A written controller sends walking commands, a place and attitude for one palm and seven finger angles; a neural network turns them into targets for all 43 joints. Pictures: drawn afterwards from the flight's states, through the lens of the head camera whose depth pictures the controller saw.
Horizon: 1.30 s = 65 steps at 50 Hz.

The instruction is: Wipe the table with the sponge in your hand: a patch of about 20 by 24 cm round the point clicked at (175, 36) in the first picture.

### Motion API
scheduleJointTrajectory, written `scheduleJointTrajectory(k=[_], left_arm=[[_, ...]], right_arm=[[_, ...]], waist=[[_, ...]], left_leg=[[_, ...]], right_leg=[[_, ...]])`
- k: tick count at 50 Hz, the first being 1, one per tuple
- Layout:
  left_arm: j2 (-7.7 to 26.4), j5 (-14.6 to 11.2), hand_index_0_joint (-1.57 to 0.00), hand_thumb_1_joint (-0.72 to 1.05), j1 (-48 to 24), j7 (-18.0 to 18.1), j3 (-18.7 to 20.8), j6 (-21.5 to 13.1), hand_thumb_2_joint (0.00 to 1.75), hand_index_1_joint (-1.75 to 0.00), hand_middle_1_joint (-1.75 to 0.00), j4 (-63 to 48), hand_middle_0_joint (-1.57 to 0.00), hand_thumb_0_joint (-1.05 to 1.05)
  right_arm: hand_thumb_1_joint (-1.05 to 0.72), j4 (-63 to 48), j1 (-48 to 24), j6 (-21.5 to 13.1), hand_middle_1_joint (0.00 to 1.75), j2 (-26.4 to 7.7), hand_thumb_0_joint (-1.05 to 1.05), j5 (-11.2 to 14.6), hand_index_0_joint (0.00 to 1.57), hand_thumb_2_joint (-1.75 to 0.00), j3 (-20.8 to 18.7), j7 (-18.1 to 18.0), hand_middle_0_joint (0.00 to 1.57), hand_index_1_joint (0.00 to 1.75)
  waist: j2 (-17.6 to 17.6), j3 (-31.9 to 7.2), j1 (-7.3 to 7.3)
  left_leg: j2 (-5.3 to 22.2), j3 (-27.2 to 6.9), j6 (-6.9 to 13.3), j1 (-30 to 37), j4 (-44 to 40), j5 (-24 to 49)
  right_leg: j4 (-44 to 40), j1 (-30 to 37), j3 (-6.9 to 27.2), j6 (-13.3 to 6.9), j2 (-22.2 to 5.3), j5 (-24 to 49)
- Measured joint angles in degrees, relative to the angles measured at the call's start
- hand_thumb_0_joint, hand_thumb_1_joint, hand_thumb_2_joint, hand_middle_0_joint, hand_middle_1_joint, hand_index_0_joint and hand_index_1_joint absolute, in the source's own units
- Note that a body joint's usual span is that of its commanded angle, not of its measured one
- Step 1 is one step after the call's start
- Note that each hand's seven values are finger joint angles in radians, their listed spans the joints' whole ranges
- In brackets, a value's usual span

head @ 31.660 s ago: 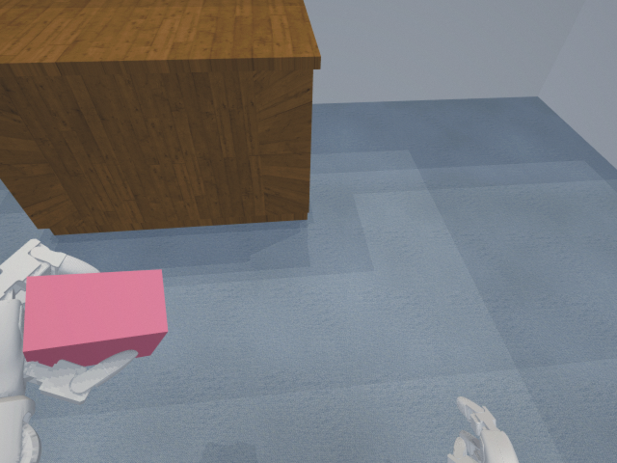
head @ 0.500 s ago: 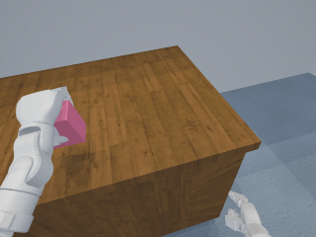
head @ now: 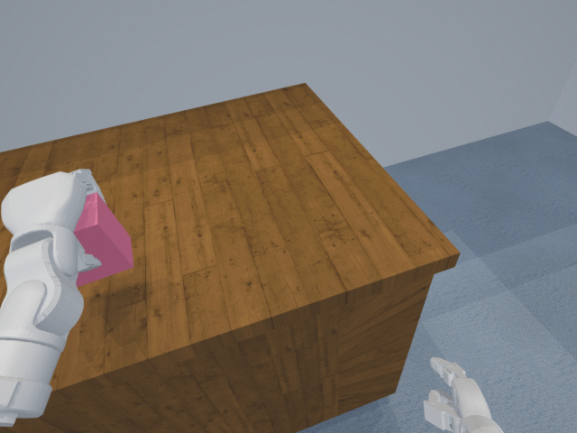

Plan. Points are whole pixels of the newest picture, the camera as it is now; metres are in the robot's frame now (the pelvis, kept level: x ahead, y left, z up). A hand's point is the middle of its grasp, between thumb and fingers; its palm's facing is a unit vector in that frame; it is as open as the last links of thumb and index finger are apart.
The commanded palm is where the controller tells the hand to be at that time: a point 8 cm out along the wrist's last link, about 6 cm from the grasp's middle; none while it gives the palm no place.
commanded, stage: lower the sponge onto the table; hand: left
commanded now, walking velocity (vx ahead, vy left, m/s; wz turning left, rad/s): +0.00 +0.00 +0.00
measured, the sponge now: (86, 249) +0.31 +0.34 +0.12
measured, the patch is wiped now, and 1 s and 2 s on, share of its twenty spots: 0.05 0.05 0.05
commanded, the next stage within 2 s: wipe forward along the first lane in 1.56 s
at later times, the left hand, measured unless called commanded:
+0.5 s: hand (77, 247) +0.29 +0.33 +0.15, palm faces +0.06 -0.04 -1.00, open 10.2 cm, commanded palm +0.26 +0.30 +0.19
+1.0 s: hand (106, 277) +0.28 +0.31 +0.09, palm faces -0.12 -0.07 -0.99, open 10.2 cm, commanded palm +0.27 +0.31 +0.17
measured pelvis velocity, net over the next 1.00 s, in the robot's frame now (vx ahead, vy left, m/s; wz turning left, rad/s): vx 0.00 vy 0.00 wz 0.03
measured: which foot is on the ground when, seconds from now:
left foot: down 0.00-1.00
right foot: down 0.00-1.00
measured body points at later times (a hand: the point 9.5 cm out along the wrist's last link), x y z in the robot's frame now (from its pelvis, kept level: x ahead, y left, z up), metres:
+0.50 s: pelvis +0.00 +0.00 +0.00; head -0.01 -0.06 +0.45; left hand +0.28 +0.33 +0.20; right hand +0.23 -0.21 -0.10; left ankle +0.01 +0.10 -0.74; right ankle +0.00 -0.07 -0.74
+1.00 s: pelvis +0.00 +0.00 +0.00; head +0.00 -0.05 +0.45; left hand +0.29 +0.31 +0.14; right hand +0.22 -0.21 -0.11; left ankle +0.01 +0.10 -0.74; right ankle +0.00 -0.07 -0.74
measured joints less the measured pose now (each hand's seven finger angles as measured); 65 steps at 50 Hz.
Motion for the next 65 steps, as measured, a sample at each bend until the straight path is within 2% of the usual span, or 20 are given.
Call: scheduleJointTrajectory(k=[3, 5, 9, 12, 15, 20, 24, 27, 31, 34, 36, 38, 41, 45, 47, 49, 52, 57, 59, 65], left_arm=[[-0.11, -0.10, -0.74, -0.51, 1.94, -4.21, -1.28, 4.34, 1.03, -1.34, -1.34, 0.33, -0.72, 0.00], [-0.94, 0.14, -0.74, -0.52, 3.79, -7.33, -3.05, 4.59, 1.03, -1.35, -1.35, -0.34, -0.72, 0.00], [-2.42, 0.18, -0.75, -0.52, 7.36, -10.52, -5.43, -2.89, 1.02, -1.35, -1.35, -4.48, -0.73, 0.00], [-2.20, 1.52, -0.75, -0.52, 8.42, -7.49, -5.68, -10.69, 1.03, -1.34, -1.34, -7.58, -0.73, 0.00], [-1.37, 2.60, -0.76, -0.52, 6.62, -2.61, -4.78, -13.44, 1.03, -1.34, -1.34, -7.56, -0.74, 0.00], [-1.11, 1.20, -0.76, -0.52, 1.32, 1.85, -0.95, -6.18, 1.03, -1.34, -1.34, -2.20, -0.74, 0.00], [-1.26, 0.32, -0.75, -0.52, 1.52, -1.62, -0.97, 2.00, 1.03, -1.35, -1.35, -0.56, -0.73, 0.00], [-2.62, 0.90, -0.75, -0.52, 2.95, -5.95, -4.57, 4.17, 1.03, -1.35, -1.35, -0.04, -0.73, 0.00], [-4.85, 1.98, -0.75, -0.52, 6.35, -8.68, -7.36, -2.15, 1.03, -1.35, -1.35, -2.90, -0.73, 0.00], [-4.35, 3.32, -0.75, -0.52, 8.42, -5.89, -7.08, -9.43, 1.03, -1.35, -1.35, -7.23, -0.73, 0.00], [-4.13, 3.72, -0.75, -0.52, 7.97, -2.41, -6.60, -12.06, 1.03, -1.35, -1.35, -7.78, -0.73, 0.00], [-4.16, 3.56, -0.75, -0.52, 6.57, 0.68, -5.52, -11.76, 1.03, -1.34, -1.34, -6.50, -0.73, 0.00], [-4.05, 2.64, -0.75, -0.52, 4.06, 3.01, -3.72, -7.03, 1.03, -1.34, -1.34, -2.87, -0.73, 0.00], [-3.91, 2.41, -0.75, -0.52, 2.02, 0.97, -4.07, 0.86, 1.03, -1.35, -1.35, 1.87, -0.73, 0.00], [-4.22, 2.47, -0.75, -0.52, 1.86, -1.46, -5.55, 2.77, 1.04, -1.35, -1.35, 3.52, -0.73, 0.00], [-4.67, 2.43, -0.75, -0.52, 2.35, -3.89, -6.71, 1.94, 1.04, -1.35, -1.35, 4.26, -0.73, 0.00], [-4.60, 4.07, -0.74, -0.52, 3.66, -4.84, -6.69, -3.00, 1.04, -1.35, -1.35, 2.87, -0.72, 0.00], [-3.77, 3.37, -0.74, -0.52, 5.35, -1.96, -4.52, -11.40, 1.04, -1.35, -1.35, -0.11, -0.73, 0.00], [-4.17, 3.18, -0.75, -0.52, 5.64, -0.42, -3.66, -11.59, 1.04, -1.35, -1.35, 0.27, -0.73, 0.00], [-5.36, 3.22, -0.74, -0.53, 6.25, 1.45, -3.12, -6.80, 1.04, -1.35, -1.34, 2.26, -0.73, 0.00]], right_arm=[[-0.90, -1.48, -0.08, 0.85, 0.30, -1.39, 0.01, 0.54, 0.20, -0.90, -0.30, 0.39, 0.20, 0.29], [-0.90, -2.04, -0.06, 0.96, 0.30, -2.21, 0.01, 0.59, 0.20, -0.90, -0.52, 0.20, 0.20, 0.29], [-0.90, -2.44, 0.72, -0.43, 0.30, -2.21, 0.01, -0.18, 0.20, -0.90, -0.66, -1.47, 0.20, 0.29], [-0.90, -1.97, 1.59, -2.26, 0.30, -0.94, 0.01, -1.07, 0.20, -0.90, -0.82, -2.68, 0.20, 0.29], [-0.90, -1.10, 1.51, -3.05, 0.30, 0.08, 0.01, -1.31, 0.20, -0.90, -0.96, -2.58, 0.20, 0.29], [-0.90, 0.16, -0.32, -1.76, 0.30, 0.43, 0.01, -0.61, 0.20, -0.90, -0.72, -0.83, 0.20, 0.29], [-0.90, -0.83, -0.85, 0.02, 0.30, -0.41, 0.01, 0.30, 0.20, -0.90, -0.41, 0.15, 0.20, 0.29], [-0.90, -1.93, -0.60, 0.68, 0.30, -1.41, 0.01, 0.71, 0.20, -0.90, -0.37, 0.12, 0.20, 0.29], [-0.90, -2.50, 0.31, -0.37, 0.30, -1.33, 0.01, -0.05, 0.20, -0.90, -0.42, -0.90, 0.20, 0.29], [-0.90, -2.31, 1.74, -1.65, 0.30, -0.41, 0.01, -1.00, 0.20, -0.90, -0.69, -1.86, 0.20, 0.29], [-0.90, -1.57, 2.28, -2.19, 0.30, 0.15, 0.01, -1.24, 0.20, -0.90, -0.94, -1.93, 0.20, 0.29], [-0.90, -0.57, 2.01, -1.95, 0.30, 0.45, 0.01, -1.10, 0.20, -0.90, -0.99, -1.49, 0.20, 0.29], [-0.90, 0.35, 1.05, -0.92, 0.30, 0.54, 0.01, -0.61, 0.20, -0.90, -0.75, -0.72, 0.20, 0.29], [-0.90, -0.05, 0.20, 0.30, 0.30, -0.14, 0.01, 0.29, 0.20, -0.90, -0.41, -0.24, 0.20, 0.29], [-0.90, -0.61, 0.05, 0.54, 0.30, -0.71, 0.01, 0.52, 0.20, -0.90, -0.40, -0.32, 0.20, 0.29], [-0.90, -0.97, 0.04, 0.34, 0.30, -1.04, 0.01, 0.53, 0.20, -0.90, -0.38, -0.68, 0.20, 0.29], [-0.90, -1.31, 0.93, -0.69, 0.30, -0.91, 0.01, -0.01, 0.20, -0.90, -0.66, -1.50, 0.20, 0.29], [-0.90, -0.80, 2.53, -1.64, 0.30, -0.25, 0.01, -0.57, 0.20, -0.90, -1.27, -1.83, 0.20, 0.29], [-0.90, -0.45, 2.45, -1.28, 0.30, -0.24, 0.01, -0.54, 0.20, -0.90, -1.37, -1.43, 0.20, 0.29], [-0.90, -0.41, 1.96, -0.09, 0.30, -0.66, 0.01, -0.41, 0.20, -0.90, -1.60, -0.48, 0.20, 0.29]], waist=[[1.06, 0.05, -0.57], [1.45, 0.43, -0.64], [0.30, 1.81, 0.21], [-1.20, 2.21, 1.40], [-1.69, 2.04, 2.25], [-0.47, 0.77, 1.63], [0.99, -0.27, 0.31], [1.74, -0.16, -0.36], [0.76, 1.01, -0.16], [-0.62, 1.35, 1.04], [-1.14, 1.08, 1.62], [-1.22, 0.79, 1.90], [-0.88, 0.37, 1.49], [-0.04, 0.12, 0.32], [0.47, 0.29, -0.22], [0.61, 0.62, -0.55], [0.05, 0.98, -0.39], [-1.07, 0.55, 0.47], [-1.11, 0.35, 0.55], [-0.65, 0.20, 0.17]], left_leg=[[-0.21, -0.42, 0.19, -0.94, 0.57, -0.12], [-0.37, -0.83, 0.35, -1.41, 1.21, -0.34], [-0.54, -1.49, 0.42, -1.06, 2.01, -0.80], [-0.36, -1.68, 0.14, -0.19, 2.01, -1.05], [0.03, -1.46, -0.19, 0.23, 1.96, -1.20], [0.12, -0.87, -0.27, -0.29, 1.32, -0.73], [-0.29, -0.88, 0.08, -1.09, 0.91, -0.28], [-0.72, -1.43, 0.43, -1.77, 1.31, -0.22], [-0.91, -1.57, 0.65, -1.67, 1.76, -0.39], [-0.71, -1.25, 0.47, -0.78, 1.60, -0.61], [-0.57, -1.22, 0.28, -0.52, 1.59, -0.72], [-0.41, -1.07, 0.13, -0.46, 1.53, -0.73], [-0.27, -0.83, 0.05, -0.65, 1.18, -0.47], [-0.52, -1.11, 0.18, -1.27, 0.61, 0.15], [-0.68, -1.48, 0.33, -1.74, 0.79, 0.23], [-0.76, -1.70, 0.46, -2.06, 1.09, 0.14], [-0.73, -1.89, 0.52, -2.09, 1.58, -0.25], [-0.49, -1.67, 0.29, -1.55, 1.97, -1.06], [-0.40, -1.38, 0.25, -1.59, 1.98, -1.23], [-0.46, -1.00, 0.39, -2.42, 1.80, -1.16]], right_leg=[[0.48, -0.75, -0.45, 0.15, -0.20, -0.27], [0.96, -1.01, -0.89, 0.23, -0.35, -0.59], [1.64, -0.44, -1.57, 0.13, -0.48, -1.25], [1.35, 0.57, -1.69, -0.21, -0.27, -1.38], [0.75, 1.14, -1.42, -0.55, 0.12, -1.08], [0.41, 0.31, -0.82, -0.38, 0.18, -0.51], [0.62, -0.71, -0.84, 0.07, -0.24, -0.48], [1.08, -1.22, -1.43, 0.37, -0.66, -0.72], [1.79, -1.19, -1.60, 0.40, -0.84, -1.11], [1.75, -0.47, -1.24, 0.14, -0.63, -1.23], [1.54, -0.14, -1.18, -0.01, -0.49, -1.20], [1.28, -0.06, -1.01, -0.11, -0.33, -1.02], [0.91, -0.31, -0.75, -0.08, -0.20, -0.63], [0.63, -0.95, -1.03, 0.12, -0.46, -0.33], [0.62, -1.21, -1.40, 0.24, -0.60, -0.31], [0.75, -1.39, -1.64, 0.30, -0.67, -0.40], [0.94, -1.26, -1.82, 0.26, -0.62, -0.69], [1.04, -0.68, -1.53, 0.03, -0.35, -1.20], [1.11, -0.84, -1.22, 0.01, -0.27, -1.27], [1.33, -1.92, -0.84, 0.17, -0.34, -1.31]])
